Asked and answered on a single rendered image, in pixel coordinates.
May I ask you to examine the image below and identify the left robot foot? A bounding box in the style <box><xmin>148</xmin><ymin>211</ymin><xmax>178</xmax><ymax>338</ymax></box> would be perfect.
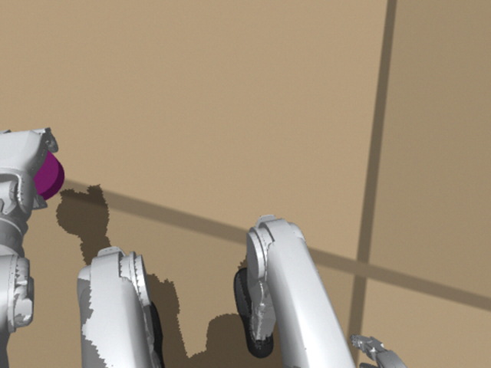
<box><xmin>149</xmin><ymin>301</ymin><xmax>165</xmax><ymax>368</ymax></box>

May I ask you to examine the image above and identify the right robot hand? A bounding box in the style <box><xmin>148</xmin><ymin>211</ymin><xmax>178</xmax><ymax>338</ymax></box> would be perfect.
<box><xmin>350</xmin><ymin>335</ymin><xmax>407</xmax><ymax>368</ymax></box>

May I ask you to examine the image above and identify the left robot hand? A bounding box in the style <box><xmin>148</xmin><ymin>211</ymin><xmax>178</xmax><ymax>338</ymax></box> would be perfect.
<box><xmin>0</xmin><ymin>127</ymin><xmax>58</xmax><ymax>210</ymax></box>

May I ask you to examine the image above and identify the right robot foot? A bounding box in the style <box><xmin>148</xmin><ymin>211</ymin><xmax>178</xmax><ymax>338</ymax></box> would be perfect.
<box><xmin>233</xmin><ymin>268</ymin><xmax>274</xmax><ymax>358</ymax></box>

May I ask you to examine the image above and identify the left robot arm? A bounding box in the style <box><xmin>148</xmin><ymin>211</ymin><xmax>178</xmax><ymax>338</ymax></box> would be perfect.
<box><xmin>0</xmin><ymin>169</ymin><xmax>35</xmax><ymax>368</ymax></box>

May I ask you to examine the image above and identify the tin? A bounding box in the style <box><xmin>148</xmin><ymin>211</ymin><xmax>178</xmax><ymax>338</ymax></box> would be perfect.
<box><xmin>33</xmin><ymin>151</ymin><xmax>64</xmax><ymax>200</ymax></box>

